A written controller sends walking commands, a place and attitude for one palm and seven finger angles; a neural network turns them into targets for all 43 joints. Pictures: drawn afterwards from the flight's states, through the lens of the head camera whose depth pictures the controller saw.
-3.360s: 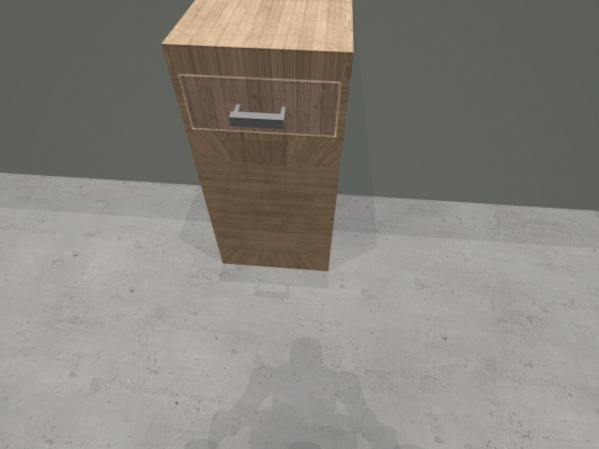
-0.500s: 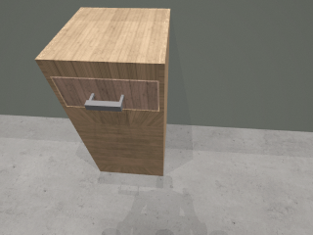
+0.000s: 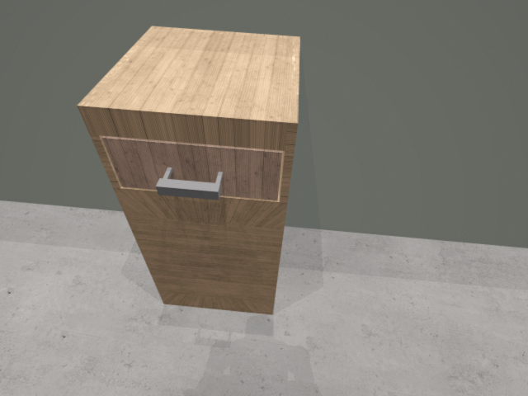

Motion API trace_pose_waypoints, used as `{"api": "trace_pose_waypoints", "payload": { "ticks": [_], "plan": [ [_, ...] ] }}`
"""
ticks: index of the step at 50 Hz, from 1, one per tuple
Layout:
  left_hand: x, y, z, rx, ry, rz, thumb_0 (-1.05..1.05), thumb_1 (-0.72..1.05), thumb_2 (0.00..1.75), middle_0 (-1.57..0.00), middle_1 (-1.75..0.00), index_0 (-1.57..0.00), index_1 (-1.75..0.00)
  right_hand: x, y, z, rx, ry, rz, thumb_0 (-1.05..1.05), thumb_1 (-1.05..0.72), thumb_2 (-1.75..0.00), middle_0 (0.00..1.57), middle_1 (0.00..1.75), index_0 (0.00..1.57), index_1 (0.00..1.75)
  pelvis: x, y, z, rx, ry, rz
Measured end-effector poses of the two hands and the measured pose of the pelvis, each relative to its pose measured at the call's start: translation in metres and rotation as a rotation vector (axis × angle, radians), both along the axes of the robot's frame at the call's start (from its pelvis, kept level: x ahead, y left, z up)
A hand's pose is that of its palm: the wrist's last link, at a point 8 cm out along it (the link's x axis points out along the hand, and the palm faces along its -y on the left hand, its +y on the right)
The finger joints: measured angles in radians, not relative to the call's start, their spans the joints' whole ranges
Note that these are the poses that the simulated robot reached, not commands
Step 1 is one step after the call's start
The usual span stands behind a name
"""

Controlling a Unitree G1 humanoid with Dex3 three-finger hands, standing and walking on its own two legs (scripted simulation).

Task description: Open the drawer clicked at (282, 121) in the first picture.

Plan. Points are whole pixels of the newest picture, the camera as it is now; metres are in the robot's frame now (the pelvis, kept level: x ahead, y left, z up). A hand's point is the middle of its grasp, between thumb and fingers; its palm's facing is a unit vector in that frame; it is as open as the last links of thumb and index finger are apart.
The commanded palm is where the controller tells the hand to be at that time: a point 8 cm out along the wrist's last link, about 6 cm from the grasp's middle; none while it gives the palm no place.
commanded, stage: look again from close up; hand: left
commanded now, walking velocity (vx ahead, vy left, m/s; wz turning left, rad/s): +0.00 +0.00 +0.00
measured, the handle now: (191, 181) +0.55 +0.19 -0.02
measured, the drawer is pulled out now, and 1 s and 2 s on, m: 0.00 0.00 0.00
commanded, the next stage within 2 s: shuffle to correct the standing spot in 0.28 s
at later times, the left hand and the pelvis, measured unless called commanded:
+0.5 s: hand out of the picture -0.08 +0.21 -0.17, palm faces +0.01 -0.98 -0.20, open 7.4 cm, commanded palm none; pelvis -0.06 +0.03 +0.01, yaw +0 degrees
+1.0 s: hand out of the picture -0.07 +0.16 -0.17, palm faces +0.03 -0.99 -0.12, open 7.4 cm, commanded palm none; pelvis -0.05 +0.01 +0.01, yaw -3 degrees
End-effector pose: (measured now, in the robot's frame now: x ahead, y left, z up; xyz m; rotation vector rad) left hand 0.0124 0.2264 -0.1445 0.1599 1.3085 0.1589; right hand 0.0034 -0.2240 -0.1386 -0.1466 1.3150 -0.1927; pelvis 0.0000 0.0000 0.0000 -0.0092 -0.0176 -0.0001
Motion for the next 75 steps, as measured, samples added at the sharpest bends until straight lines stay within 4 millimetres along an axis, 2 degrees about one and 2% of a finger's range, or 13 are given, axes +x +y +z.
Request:
{"api": "trace_pose_waypoints", "payload": {
  "ticks": [6,12,22,30,34,39,44,54,57,61,64,69,75],
  "plan": [
    [0.008,0.02,0.003,0.013,-0.075,-0.008,0.0,0.91,0.9,-0.2,-0.3,-0.2,-0.3,0.023,0.002,0.006,-0.026,-0.114,0.019,0.01,-0.92,-0.9,0.2,0.3,0.2,0.3,-0.011,0.014,-0.001,-0.004,-0.027,-0.009],
    [-0.008,0.031,0.006,0.009,-0.082,-0.017,0.0,0.91,0.9,-0.2,-0.3,-0.2,-0.3,0.019,0.011,0.013,-0.023,-0.151,0.039,0.0,-0.91,-0.9,0.2,0.3,0.2,0.3,-0.028,0.023,0.002,-0.004,-0.041,-0.014],
    [-0.075,0.032,0.007,-0.002,0.035,-0.007,0.0,0.91,0.9,-0.2,-0.3,-0.2,-0.3,-0.038,0.019,0.01,0.005,-0.048,0.024,0.0,-0.91,-0.9,0.2,0.3,0.2,0.3,-0.056,0.028,0.007,0.001,-0.04,-0.009],
    [-0.136,0.013,0.012,-0.017,0.16,0.039,0.0,0.91,0.9,-0.2,-0.3,-0.2,-0.3,-0.086,0.005,0.002,0.02,0.07,-0.014,0.0,-0.9,-0.9,0.2,0.3,0.2,0.3,-0.067,0.016,0.008,-0.003,-0.038,-0.01],
    [-0.163,-0.004,0.014,-0.025,0.193,0.094,0.0,0.91,0.9,-0.2,-0.3,-0.2,-0.3,-0.094,-0.005,0.0,0.023,0.099,-0.008,0.0,-0.9,-0.9,0.2,0.3,0.2,0.3,-0.07,0.006,0.008,-0.002,-0.034,0.001],
    [-0.183,-0.02,0.009,-0.062,0.235,0.137,0.0,0.9,0.9,-0.2,-0.3,-0.2,-0.3,-0.08,-0.008,0.005,0.014,0.057,-0.002,0.0,-0.91,-0.9,0.2,0.3,0.2,0.3,-0.068,0.005,0.008,-0.002,-0.028,0.007],
    [-0.165,-0.02,-0.008,-0.11,0.236,0.113,0.0,0.9,0.9,-0.2,-0.3,-0.2,-0.3,-0.07,0.004,0.0,-0.01,-0.014,-0.014,0.0,-0.91,-0.9,0.2,0.3,0.2,0.3,-0.063,0.015,-0.003,-0.014,-0.019,0.006],
    [-0.044,-0.004,0.017,-0.027,0.04,-0.028,0.02,0.93,0.9,-0.2,-0.3,-0.2,-0.3,-0.099,0.026,0.001,0.086,0.069,-0.116,0.0,-0.9,-0.9,0.2,0.3,0.2,0.3,-0.042,0.002,0.013,0.023,0.0,-0.07],
    [-0.015,-0.006,0.023,0.01,0.008,-0.061,0.02,0.94,0.9,-0.2,-0.3,-0.2,-0.3,-0.104,0.023,-0.005,0.118,0.105,-0.147,0.0,-0.9,-0.9,0.2,0.3,0.2,0.3,-0.032,-0.009,0.011,0.034,0.004,-0.079],
    [0.015,-0.021,0.021,0.041,-0.055,-0.068,0.02,0.93,0.9,-0.2,-0.3,-0.2,-0.3,-0.105,0.01,-0.018,0.15,0.178,-0.149,0.0,-0.9,-0.9,0.2,0.3,0.2,0.3,-0.017,-0.028,0.0,0.034,0.005,-0.075],
    [0.019,-0.034,0.024,0.03,-0.075,-0.024,0.01,0.93,0.9,-0.2,-0.3,-0.2,-0.3,-0.087,-0.005,-0.014,0.144,0.199,-0.116,0.0,-0.9,-0.9,0.2,0.3,0.2,0.3,-0.005,-0.034,0.005,0.019,-0.002,-0.059],
    [0.008,-0.054,0.023,-0.012,0.014,-0.003,0.0,0.93,0.9,-0.2,-0.3,-0.2,-0.3,-0.03,-0.031,-0.001,0.084,0.108,-0.098,0.0,-0.91,-0.9,0.2,0.3,0.2,0.3,0.017,-0.038,0.015,0.012,0.002,-0.055],
    [0.007,-0.069,0.009,-0.089,0.098,0.01,0.0,0.91,0.9,-0.2,-0.3,-0.2,-0.3,0.036,-0.035,0.006,0.022,0.026,-0.06,0.0,-0.91,-0.9,0.2,0.3,0.19,0.3,0.034,-0.029,0.011,-0.005,0.002,-0.06]
  ]
}}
